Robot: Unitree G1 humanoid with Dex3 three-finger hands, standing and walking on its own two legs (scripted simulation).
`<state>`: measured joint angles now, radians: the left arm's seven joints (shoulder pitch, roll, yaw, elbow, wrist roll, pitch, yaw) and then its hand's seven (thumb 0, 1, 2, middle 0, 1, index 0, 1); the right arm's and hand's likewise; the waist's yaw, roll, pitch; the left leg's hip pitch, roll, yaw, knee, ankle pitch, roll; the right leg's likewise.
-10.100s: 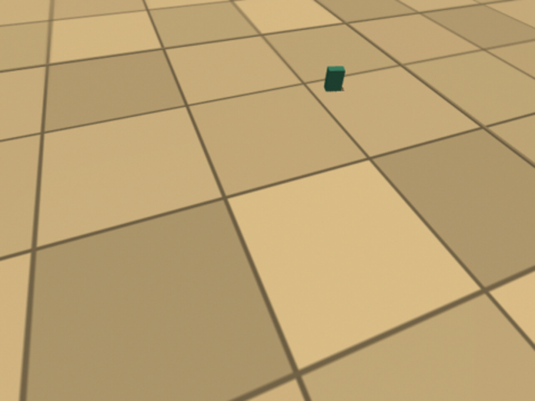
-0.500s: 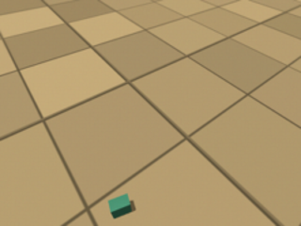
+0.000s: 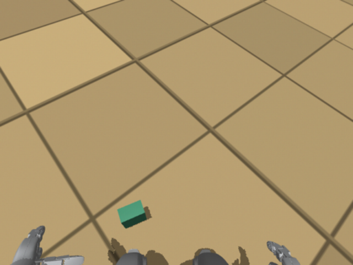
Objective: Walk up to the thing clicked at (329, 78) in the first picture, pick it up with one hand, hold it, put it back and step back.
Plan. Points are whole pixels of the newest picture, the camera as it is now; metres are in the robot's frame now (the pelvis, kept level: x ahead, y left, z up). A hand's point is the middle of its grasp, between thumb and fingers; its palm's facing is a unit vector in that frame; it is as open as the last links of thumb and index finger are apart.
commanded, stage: go down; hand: left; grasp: from the side
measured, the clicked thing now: (132, 214) +0.36 +0.17 -0.65
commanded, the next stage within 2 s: none
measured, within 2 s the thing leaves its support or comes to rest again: neither
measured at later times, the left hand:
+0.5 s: hand out of the picture +0.14 +0.29 -0.17, palm faces +0.11 -0.95 -0.30, open 17.4 cm
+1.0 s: hand (59, 235) +0.22 +0.33 -0.25, palm faces +0.13 -0.97 -0.23, open 17.3 cm
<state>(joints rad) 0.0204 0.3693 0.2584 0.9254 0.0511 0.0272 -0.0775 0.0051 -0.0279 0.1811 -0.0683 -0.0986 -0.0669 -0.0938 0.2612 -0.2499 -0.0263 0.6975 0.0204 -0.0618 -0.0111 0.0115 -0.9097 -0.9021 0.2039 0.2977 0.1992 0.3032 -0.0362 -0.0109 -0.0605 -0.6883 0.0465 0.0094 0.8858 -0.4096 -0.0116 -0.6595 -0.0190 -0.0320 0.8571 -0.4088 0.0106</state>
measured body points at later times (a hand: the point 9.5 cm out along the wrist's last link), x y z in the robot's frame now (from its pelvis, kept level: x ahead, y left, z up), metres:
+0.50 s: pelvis +0.00 +0.00 -0.05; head +0.09 +0.03 +0.39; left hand +0.14 +0.34 -0.15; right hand +0.19 -0.24 -0.12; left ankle +0.01 +0.12 -0.69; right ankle +0.01 -0.13 -0.69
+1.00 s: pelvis -0.05 +0.00 -0.18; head +0.11 +0.03 +0.24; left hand +0.21 +0.38 -0.23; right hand +0.13 -0.26 -0.27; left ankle +0.01 +0.12 -0.69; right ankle +0.00 -0.13 -0.69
